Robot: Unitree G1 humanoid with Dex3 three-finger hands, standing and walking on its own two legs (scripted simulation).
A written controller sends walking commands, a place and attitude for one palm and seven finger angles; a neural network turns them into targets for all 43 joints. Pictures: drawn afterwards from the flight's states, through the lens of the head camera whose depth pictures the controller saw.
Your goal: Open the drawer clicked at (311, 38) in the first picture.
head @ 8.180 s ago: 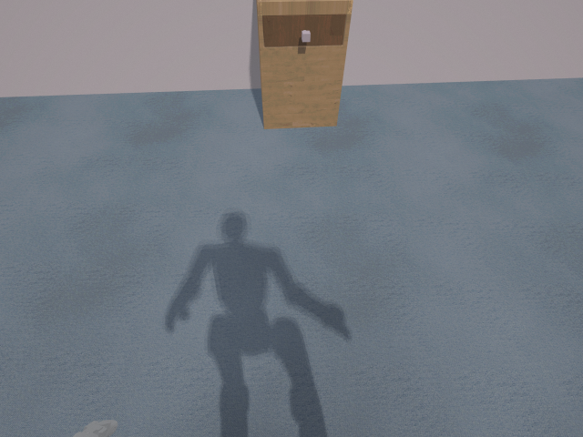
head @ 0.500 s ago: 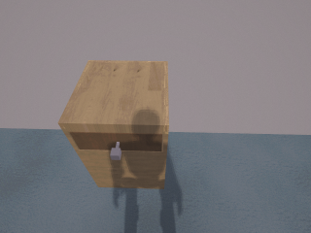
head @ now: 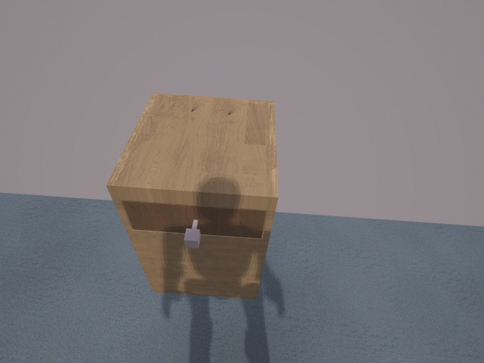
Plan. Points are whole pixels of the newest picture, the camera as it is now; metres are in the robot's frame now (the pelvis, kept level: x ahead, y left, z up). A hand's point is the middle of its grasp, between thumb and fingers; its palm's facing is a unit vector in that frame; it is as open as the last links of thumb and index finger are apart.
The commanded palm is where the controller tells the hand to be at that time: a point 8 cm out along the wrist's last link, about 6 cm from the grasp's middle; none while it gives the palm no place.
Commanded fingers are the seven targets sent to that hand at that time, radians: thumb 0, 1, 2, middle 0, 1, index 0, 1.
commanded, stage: raise the hand with hooked fingers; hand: left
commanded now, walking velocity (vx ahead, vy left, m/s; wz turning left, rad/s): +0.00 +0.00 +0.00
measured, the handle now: (193, 232) +0.49 +0.15 -0.22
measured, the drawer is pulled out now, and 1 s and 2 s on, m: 0.00 0.00 0.00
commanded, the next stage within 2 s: move the hooked fingers above the handle in 1.96 s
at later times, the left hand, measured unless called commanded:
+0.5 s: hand (121, 359) +0.15 +0.21 -0.08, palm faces -0.10 -0.14 -0.99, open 8.7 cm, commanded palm +0.15 +0.23 -0.01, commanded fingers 0.00 0.36 0.67 -0.24 -0.64 -0.24 -0.64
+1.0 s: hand (124, 286) +0.24 +0.21 -0.01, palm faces -0.03 -0.09 -1.00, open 11.7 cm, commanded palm +0.22 +0.21 +0.06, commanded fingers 0.00 -0.22 0.42 -0.28 -1.02 -0.28 -1.02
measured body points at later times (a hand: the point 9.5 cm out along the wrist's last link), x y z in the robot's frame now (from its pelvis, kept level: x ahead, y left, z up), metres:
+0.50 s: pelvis -0.03 +0.00 -0.05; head +0.00 -0.02 +0.40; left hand +0.15 +0.21 -0.03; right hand +0.21 -0.24 -0.11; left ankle +0.01 +0.10 -0.74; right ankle -0.03 -0.10 -0.74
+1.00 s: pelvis +0.01 -0.03 -0.02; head +0.05 -0.06 +0.43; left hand +0.23 +0.21 +0.05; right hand +0.18 -0.27 -0.14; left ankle +0.01 +0.10 -0.74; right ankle -0.03 -0.10 -0.74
